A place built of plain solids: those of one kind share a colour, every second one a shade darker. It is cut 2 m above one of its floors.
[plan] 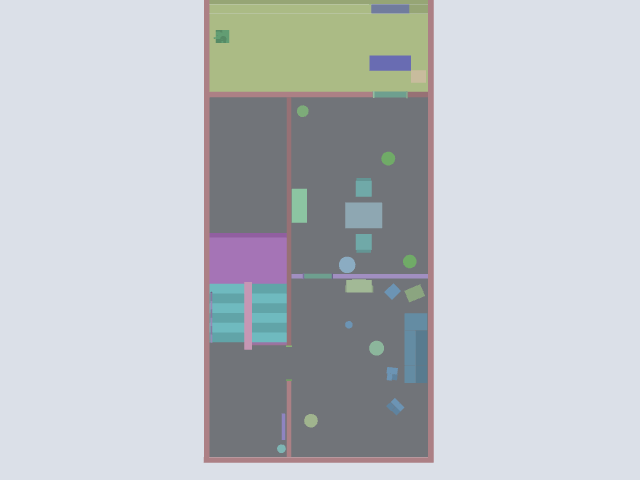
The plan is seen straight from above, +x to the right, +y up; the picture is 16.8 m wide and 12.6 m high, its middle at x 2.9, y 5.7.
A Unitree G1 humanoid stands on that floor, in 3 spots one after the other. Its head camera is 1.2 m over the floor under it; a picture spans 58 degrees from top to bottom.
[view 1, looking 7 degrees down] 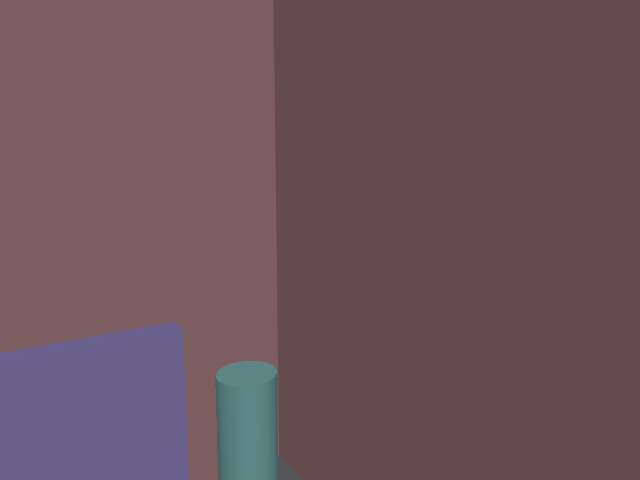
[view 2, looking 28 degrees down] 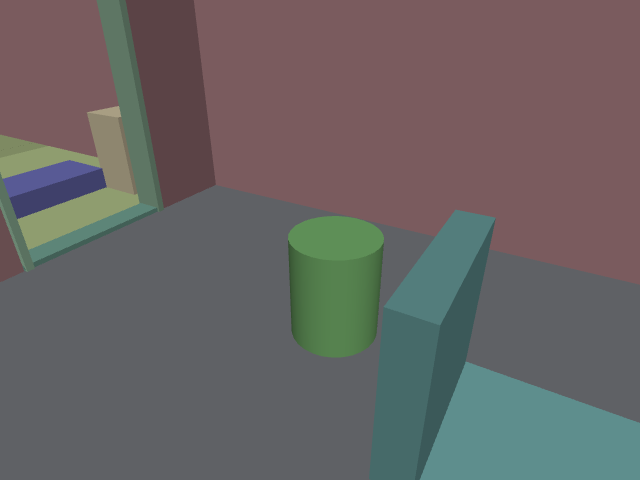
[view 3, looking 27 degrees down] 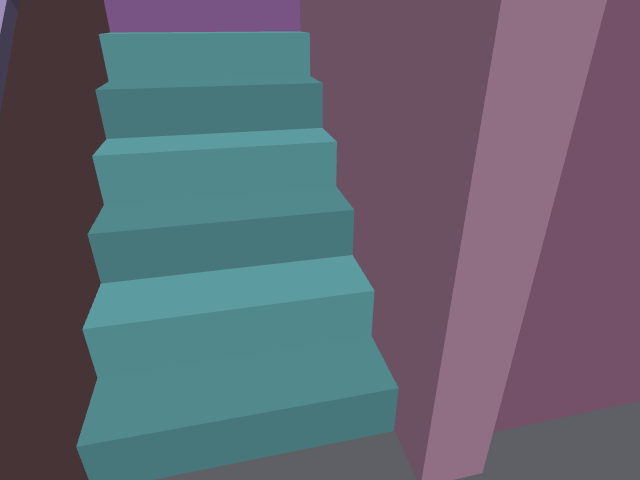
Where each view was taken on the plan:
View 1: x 0.46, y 0.92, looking -36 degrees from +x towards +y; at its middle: wall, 1.57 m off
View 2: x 3.40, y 7.16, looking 30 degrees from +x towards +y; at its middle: clutter_kitchen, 1.62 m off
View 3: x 0.46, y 2.12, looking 77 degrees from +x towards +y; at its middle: tread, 1.62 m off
